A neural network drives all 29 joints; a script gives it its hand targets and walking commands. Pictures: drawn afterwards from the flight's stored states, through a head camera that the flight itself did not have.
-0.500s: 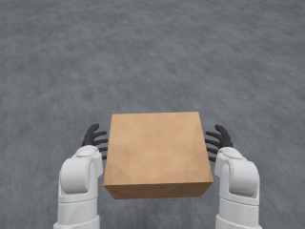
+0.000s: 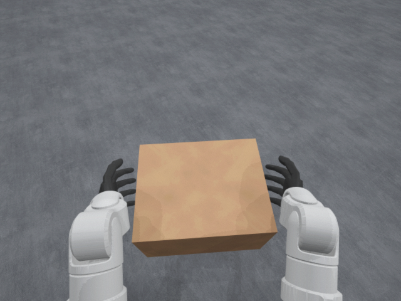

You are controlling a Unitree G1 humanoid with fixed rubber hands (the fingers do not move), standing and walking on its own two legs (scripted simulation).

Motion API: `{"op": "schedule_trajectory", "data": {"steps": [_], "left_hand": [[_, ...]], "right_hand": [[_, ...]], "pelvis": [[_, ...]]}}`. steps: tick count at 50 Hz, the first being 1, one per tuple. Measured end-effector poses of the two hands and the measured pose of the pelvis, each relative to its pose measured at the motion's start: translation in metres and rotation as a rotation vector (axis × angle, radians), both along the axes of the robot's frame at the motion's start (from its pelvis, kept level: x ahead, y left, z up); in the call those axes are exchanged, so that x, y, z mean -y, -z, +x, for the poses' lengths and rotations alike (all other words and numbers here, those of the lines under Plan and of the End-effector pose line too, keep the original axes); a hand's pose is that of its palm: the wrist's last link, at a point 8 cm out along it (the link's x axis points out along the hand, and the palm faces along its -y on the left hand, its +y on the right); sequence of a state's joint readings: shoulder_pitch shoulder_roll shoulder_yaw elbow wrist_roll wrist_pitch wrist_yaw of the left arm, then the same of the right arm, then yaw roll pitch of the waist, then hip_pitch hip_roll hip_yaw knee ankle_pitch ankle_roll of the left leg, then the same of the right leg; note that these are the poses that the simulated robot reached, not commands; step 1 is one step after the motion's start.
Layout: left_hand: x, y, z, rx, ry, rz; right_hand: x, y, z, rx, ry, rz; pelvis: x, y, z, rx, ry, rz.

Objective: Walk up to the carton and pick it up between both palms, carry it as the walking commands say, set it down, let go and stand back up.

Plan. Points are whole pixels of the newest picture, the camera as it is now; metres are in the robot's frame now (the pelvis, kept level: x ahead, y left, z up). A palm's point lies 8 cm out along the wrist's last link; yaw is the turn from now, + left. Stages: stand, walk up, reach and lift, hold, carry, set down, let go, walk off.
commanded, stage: carry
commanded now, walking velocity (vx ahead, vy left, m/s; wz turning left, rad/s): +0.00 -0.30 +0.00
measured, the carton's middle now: (201, 198) +0.33 +0.00 +0.01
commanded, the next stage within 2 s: none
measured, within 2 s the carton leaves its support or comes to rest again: neither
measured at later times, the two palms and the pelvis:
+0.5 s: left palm (168, 238) +0.21 +0.06 +0.08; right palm (353, 211) +0.26 -0.25 +0.10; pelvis -0.04 -0.13 +0.01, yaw +5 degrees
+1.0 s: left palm (244, 263) +0.18 -0.06 +0.08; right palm out of the picture +0.21 -0.37 +0.09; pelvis -0.08 -0.23 +0.01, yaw +6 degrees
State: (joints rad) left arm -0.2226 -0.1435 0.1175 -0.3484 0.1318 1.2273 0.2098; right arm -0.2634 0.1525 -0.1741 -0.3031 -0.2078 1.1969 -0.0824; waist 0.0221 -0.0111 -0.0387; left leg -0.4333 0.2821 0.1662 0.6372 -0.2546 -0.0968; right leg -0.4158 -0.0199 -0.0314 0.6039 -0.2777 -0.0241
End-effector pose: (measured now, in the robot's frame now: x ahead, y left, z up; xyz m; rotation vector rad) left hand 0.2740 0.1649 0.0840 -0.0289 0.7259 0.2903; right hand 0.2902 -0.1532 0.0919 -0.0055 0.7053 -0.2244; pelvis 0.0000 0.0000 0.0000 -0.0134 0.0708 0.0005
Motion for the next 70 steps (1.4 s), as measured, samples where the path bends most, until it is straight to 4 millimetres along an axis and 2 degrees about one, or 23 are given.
{"op": "schedule_trajectory", "data": {"steps": [4,8,15,19,23,29,32,35,40,44,50,54,62,70], "left_hand": [[0.038,0.004,-0.009,-0.075,0.032,0.043],[0.062,0.007,-0.014,-0.114,0.032,0.049],[0.073,0.006,-0.029,-0.046,-0.061,0.002],[0.076,0.013,-0.047,-0.047,-0.102,-0.022],[0.091,0.01,-0.061,-0.072,-0.099,-0.015],[0.14,0.002,-0.058,-0.03,-0.058,-0.031],[0.173,0.001,-0.057,-0.01,-0.038,-0.015],[0.199,-0.002,-0.06,-0.039,-0.009,0.012],[0.226,-0.008,-0.064,-0.056,0.016,0.031],[0.229,-0.007,-0.073,-0.053,-0.004,0.025],[0.222,0.001,-0.098,-0.073,-0.043,0.006],[0.222,-0.006,-0.111,-0.046,-0.058,0.01],[0.222,-0.019,-0.124,-0.005,-0.061,0.015],[0.219,-0.007,-0.13,-0.063,-0.062,0.012]], "right_hand": [[0.039,0.021,-0.021,-0.074,0.025,0.045],[0.062,0.024,-0.027,-0.111,0.032,0.043],[0.07,0.004,-0.01,-0.038,-0.055,-0.012],[0.071,0.003,-0.014,-0.04,-0.093,-0.03],[0.087,0.001,-0.025,-0.067,-0.103,-0.019],[0.138,-0.012,-0.037,-0.026,-0.059,-0.036],[0.171,-0.008,-0.042,-0.004,-0.039,-0.02],[0.199,0.001,-0.055,-0.034,-0.014,0.007],[0.227,0.003,-0.069,-0.05,0.014,0.024],[0.229,0.002,-0.073,-0.044,-0.002,0.016],[0.221,0.0,-0.083,-0.061,-0.045,-0.004],[0.219,-0.007,-0.09,-0.034,-0.061,-0.003],[0.22,-0.019,-0.102,0.007,-0.062,0.002],[0.217,-0.009,-0.108,-0.048,-0.059,-0.005]], "pelvis": [[0.027,-0.004,-0.008,0.027,-0.011,0.027],[0.05,-0.009,-0.014,0.011,-0.047,0.037],[0.088,-0.006,-0.025,-0.059,-0.117,0.022],[0.104,-0.004,-0.032,-0.063,-0.134,0.017],[0.12,-0.011,-0.039,-0.058,-0.099,-0.013],[0.159,-0.012,-0.047,-0.049,-0.051,-0.03],[0.185,-0.004,-0.048,-0.03,-0.041,-0.009],[0.202,-0.007,-0.051,0.001,-0.046,0.002],[0.221,-0.011,-0.059,0.008,-0.057,0.022],[0.229,-0.01,-0.069,-0.016,-0.088,0.017],[0.234,-0.011,-0.083,-0.021,-0.098,0.02],[0.237,-0.011,-0.091,-0.01,-0.099,0.023],[0.237,-0.011,-0.099,0.003,-0.098,0.023],[0.234,-0.011,-0.103,0.006,-0.099,0.019]]}}
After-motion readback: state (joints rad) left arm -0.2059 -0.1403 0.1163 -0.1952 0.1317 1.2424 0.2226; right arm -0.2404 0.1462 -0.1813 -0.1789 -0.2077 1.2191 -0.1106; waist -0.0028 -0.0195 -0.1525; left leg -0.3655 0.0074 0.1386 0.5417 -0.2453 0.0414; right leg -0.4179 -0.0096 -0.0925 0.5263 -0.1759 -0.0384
